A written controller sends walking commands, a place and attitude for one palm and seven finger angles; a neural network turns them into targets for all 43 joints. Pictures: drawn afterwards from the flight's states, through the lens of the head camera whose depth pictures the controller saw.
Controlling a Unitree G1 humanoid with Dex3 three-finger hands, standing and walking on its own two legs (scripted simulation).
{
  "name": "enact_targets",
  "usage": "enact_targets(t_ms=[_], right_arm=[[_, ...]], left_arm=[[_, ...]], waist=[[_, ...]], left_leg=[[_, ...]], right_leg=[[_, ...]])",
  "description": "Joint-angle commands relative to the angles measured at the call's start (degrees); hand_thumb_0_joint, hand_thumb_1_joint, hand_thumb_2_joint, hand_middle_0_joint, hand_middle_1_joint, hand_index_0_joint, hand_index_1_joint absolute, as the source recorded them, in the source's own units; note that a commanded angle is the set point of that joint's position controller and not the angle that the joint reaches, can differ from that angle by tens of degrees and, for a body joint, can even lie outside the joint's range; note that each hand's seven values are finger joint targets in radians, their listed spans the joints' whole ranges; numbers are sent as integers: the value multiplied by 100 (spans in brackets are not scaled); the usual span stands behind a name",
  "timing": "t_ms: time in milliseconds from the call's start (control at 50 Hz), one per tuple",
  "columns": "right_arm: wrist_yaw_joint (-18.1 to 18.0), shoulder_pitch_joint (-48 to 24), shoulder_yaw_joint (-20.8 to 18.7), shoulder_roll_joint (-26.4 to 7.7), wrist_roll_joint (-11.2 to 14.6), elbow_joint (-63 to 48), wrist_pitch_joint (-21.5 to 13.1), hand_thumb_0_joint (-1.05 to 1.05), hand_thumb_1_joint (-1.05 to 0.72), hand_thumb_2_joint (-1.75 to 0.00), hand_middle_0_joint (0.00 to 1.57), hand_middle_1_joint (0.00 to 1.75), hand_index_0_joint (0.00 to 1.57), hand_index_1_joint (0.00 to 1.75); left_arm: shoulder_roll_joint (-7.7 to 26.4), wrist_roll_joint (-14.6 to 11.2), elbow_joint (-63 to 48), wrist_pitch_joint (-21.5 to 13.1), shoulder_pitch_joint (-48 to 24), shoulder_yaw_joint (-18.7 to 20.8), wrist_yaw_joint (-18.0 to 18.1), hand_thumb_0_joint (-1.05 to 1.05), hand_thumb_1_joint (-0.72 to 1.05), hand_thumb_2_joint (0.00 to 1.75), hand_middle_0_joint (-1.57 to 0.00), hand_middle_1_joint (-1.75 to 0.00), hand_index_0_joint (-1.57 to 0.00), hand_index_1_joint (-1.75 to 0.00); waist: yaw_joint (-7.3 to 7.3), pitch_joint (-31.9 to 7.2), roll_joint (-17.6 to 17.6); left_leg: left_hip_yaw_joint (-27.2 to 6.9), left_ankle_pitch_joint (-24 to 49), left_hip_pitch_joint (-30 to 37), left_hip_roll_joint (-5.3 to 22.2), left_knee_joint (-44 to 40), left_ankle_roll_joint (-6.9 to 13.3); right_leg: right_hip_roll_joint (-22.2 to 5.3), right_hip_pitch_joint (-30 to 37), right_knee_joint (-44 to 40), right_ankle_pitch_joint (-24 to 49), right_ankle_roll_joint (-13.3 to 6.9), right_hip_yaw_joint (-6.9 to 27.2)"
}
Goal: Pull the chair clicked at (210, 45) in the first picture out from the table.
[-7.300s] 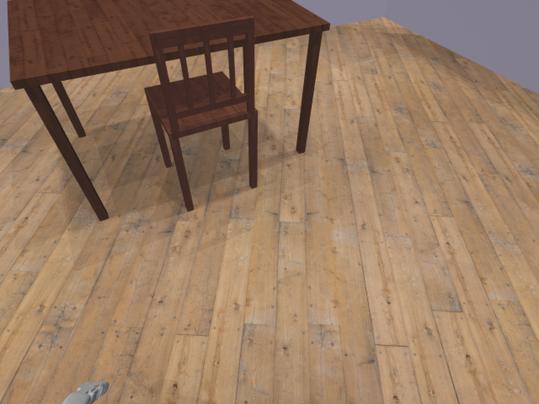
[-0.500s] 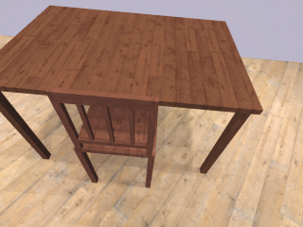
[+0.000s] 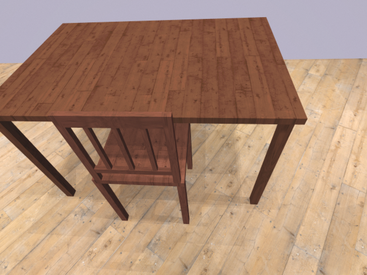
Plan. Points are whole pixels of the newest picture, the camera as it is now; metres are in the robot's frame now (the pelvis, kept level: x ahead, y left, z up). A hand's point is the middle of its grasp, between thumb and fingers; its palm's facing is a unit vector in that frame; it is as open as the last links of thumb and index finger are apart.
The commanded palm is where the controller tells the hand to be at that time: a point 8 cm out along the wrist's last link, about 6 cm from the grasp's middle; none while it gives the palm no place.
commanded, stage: come to a stop and stand still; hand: left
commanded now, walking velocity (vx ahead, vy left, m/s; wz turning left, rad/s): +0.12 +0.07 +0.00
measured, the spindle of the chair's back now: (124, 149) +0.50 +0.25 -0.11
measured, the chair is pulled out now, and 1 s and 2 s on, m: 0.00 0.00 0.00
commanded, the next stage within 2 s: look again from close up in 1.58 s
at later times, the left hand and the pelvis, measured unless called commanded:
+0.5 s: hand out of the picture -0.03 +0.22 -0.18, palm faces +0.03 -0.99 -0.16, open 7.4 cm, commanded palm none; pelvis -0.03 +0.04 +0.00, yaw +0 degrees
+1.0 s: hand out of the picture +0.01 +0.18 -0.17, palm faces +0.06 -0.97 -0.22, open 7.2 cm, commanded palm none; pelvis -0.02 +0.00 +0.00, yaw +1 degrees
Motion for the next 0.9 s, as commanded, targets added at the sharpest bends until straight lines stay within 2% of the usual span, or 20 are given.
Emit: enact_targets(t_ms=[0, 80, 140, 160, 180, 200, 220, 260, 300, 380, 480, 520, 560, 580, 600, 620, 660, 700, 760, 880], right_arm=[[30, 95, 0, -206, 6, -348, -160, 0, -90, -90, 20, 30, 20, 30], [32, 380, 57, -92, -1, -279, -244, 0, -90, -90, 20, 30, 20, 30], [-13, 1186, 124, -35, -9, 19, -337, 0, -90, -90, 20, 30, 20, 30], [-46, 1342, 106, -179, -32, 57, -377, 0, -90, -90, 20, 30, 20, 30], [-75, 1343, 30, -483, -94, 4, -393, 0, -90, -90, 20, 30, 20, 30], [-108, 1153, 1, -847, -119, -148, -383, 0, -90, -90, 20, 30, 20, 30], [-126, 816, 29, -827, -117, -247, -394, 0, -90, -90, 20, 30, 20, 30], [-153, 427, 142, -496, -66, -268, -481, 0, -90, -90, 20, 30, 20, 30], [-191, 596, 176, -436, -40, -225, -568, 0, -90, -90, 20, 30, 20, 30], [-268, 1146, 205, -292, -22, -7, -644, 0, -90, -90, 20, 30, 20, 30], [-321, 1277, 175, -352, -80, 191, -589, 0, -90, -90, 20, 30, 20, 30], [-313, 1245, 145, -364, -61, 236, -551, 0, -90, -90, 20, 30, 20, 30], [-283, 1265, 131, -257, 9, 291, -541, 0, -90, -90, 20, 30, 20, 30], [-248, 1328, 171, -40, 60, 283, -556, 0, -90, -90, 20, 30, 20, 30], [-223, 1272, 246, 203, 92, 257, -553, 0, -90, -90, 20, 30, 20, 30], [-214, 1261, 245, 254, 82, 272, -521, 0, -90, -90, 20, 30, 20, 30], [-223, 1368, 243, 249, 36, 417, -450, 0, -90, -90, 20, 30, 20, 30], [-224, 1384, 258, 240, 32, 515, -460, 0, -90, -90, 20, 30, 20, 30], [-240, 1257, 289, 153, 20, 569, -515, 0, -90, -90, 20, 30, 20, 30], [-236, 995, 269, 91, 25, 499, -457, 0, -90, -90, 20, 30, 20, 30]], left_arm=[[1206, 35, -195, -46, 526, 338, 75, 0, 90, 90, -20, -30, -20, -30], [1209, 35, -131, -16, 463, 332, 20, 0, 90, 90, -20, -30, -20, -30], [1057, -19, -90, 43, 193, 273, -6, 0, 90, 90, -20, -30, -20, -30], [877, -49, -102, 60, 177, 227, -25, 0, 90, 90, -20, -30, -20, -30], [605, -74, -147, 72, 259, 184, -71, 0, 90, 90, -20, -30, -20, -30], [430, -72, -256, 78, 93, 165, -86, 0, 90, 90, -20, -30, -20, -30], [507, -16, -291, 64, -48, 206, -112, 0, 90, 90, -20, -30, -20, -30], [517, 45, -12, 76, 350, 238, -169, 0, 90, 90, -20, -30, -20, -30], [482, 21, 99, 20, 565, 232, -214, 0, 90, 90, -20, -30, -20, -30], [487, -23, 94, 15, 422, 189, -180, 0, 90, 90, -20, -30, -20, -30], [326, -96, 21, 22, 150, 74, -134, 0, 90, 90, -20, -30, -20, -30], [256, -112, 128, -28, 387, 81, -108, 0, 90, 90, -20, -30, -20, -30], [322, -94, 354, -105, 859, 85, -79, 0, 90, 90, -20, -30, -20, -30], [577, -100, 460, -155, 1033, 103, -23, 0, 90, 90, -20, -30, -20, -30], [757, -109, 556, -187, 1058, 94, 15, 0, 90, 90, -20, -30, -20, -30], [856, -112, 557, -184, 973, 80, 11, 0, 90, 90, -20, -30, -20, -30], [729, -120, 546, -229, 699, 63, 29, 0, 90, 90, -20, -30, -20, -30], [526, -131, 537, -197, 503, -7, 50, 0, 90, 90, -20, -30, -20, -30], [459, -160, 543, -190, 549, -18, 52, 0, 90, 90, -20, -30, -20, -30], [565, -135, 561, -158, 536, -8, 59, 0, 90, 90, -20, -30, -20, -30]], waist=[[247, -250, -1171], [179, -364, -1201], [-207, -320, -1014], [-279, -226, -464], [-295, -68, 634], [-340, 464, 1426], [-264, 812, 1114], [19, 878, 748], [13, 687, 502], [-168, 403, 477], [-290, 107, 729], [-197, -55, 724], [-18, -287, 334], [-18, -547, -255], [-46, -487, -792], [-96, -328, -775], [-203, -404, -1292], [-242, -130, -842], [-125, -93, -198], [-97, -22, -90]], left_leg=[[-13, -127, -246, 123, -790, 25], [235, -22, 563, -48, -1846, 121], [383, 568, 1878, -154, -3128, 234], [-15, 104, 1834, 163, -3559, 328], [-1224, -1153, 1531, 964, -4259, 642], [-2249, -2163, 795, 1815, -5001, 1035], [-2405, -2065, 137, 1981, -5179, 1251], [-1567, -983, 168, 1462, -4930, 1021], [-1174, -56, 625, 1263, -4719, 979], [-963, 2263, 1429, 1385, -4238, 1115], [-837, 4242, 1561, 1488, -3548, 1215], [-768, 4212, 1417, 1346, -3245, 1065], [-489, 3216, 1050, 932, -2796, 689], [-323, 2288, 419, 689, -2521, 440], [12, 788, -14, 349, -2520, 238], [94, 168, 137, 241, -2521, 203], [86, 553, 625, 355, -2543, 171], [-33, 1481, 847, 443, -2910, 190], [-114, 2447, 930, 594, -3169, 205], [-49, 1939, 1017, 573, -3294, 181]], right_leg=[[-1529, 657, -1326, -16, -732, 1727], [-1246, 264, -1615, -1308, -555, 1648], [-750, -782, -1411, -2289, -47, 1211], [-481, -1023, -919, -2366, 93, 969], [42, -1385, 178, -2187, 248, 502], [321, -1688, 1344, -1632, 330, -34], [116, -1619, 2033, -1379, 275, 367], [114, -1595, 2788, -838, 297, 559], [99, -1783, 3105, -558, 363, 519], [-30, -1949, 2916, -571, 479, 542], [-13, -940, 1354, -1177, 423, 297], [106, -295, 566, -738, 362, 196], [27, 708, -576, 650, 371, 210], [-462, 1589, -612, 1629, 245, 855], [-1144, 1730, -530, 2427, -42, 1388], [-1416, 1335, -614, 2389, -262, 1388], [-1085, 982, -723, 2358, -319, 1256], [-765, 705, -576, 2201, -160, 887], [-450, 897, -355, 2309, 17, 645], [-422, 897, -581, 1801, 56, 665]])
